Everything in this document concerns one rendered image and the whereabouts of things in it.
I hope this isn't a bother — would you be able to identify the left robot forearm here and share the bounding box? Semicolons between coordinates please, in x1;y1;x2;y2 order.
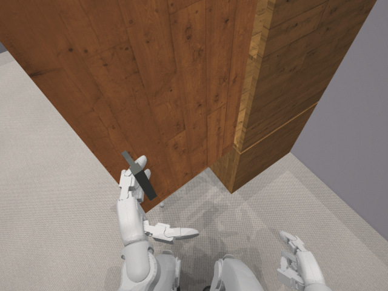
117;240;161;291

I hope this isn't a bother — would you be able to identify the handle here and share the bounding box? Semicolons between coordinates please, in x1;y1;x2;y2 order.
121;150;157;201

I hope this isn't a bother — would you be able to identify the robot right thigh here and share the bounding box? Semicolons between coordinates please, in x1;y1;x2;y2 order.
213;258;264;291

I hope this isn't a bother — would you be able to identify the robot left thigh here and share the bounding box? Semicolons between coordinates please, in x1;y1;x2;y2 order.
153;254;181;291

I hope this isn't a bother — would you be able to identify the right robot hand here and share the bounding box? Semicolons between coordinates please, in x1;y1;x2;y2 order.
277;231;326;291

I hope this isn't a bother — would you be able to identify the left robot hand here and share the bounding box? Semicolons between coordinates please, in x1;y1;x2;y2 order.
116;155;199;246

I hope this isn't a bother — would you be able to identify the robot thigh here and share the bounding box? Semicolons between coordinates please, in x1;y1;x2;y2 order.
213;258;264;291
153;254;181;291

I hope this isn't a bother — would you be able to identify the cupboard door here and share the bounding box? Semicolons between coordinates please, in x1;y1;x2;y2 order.
0;0;258;213

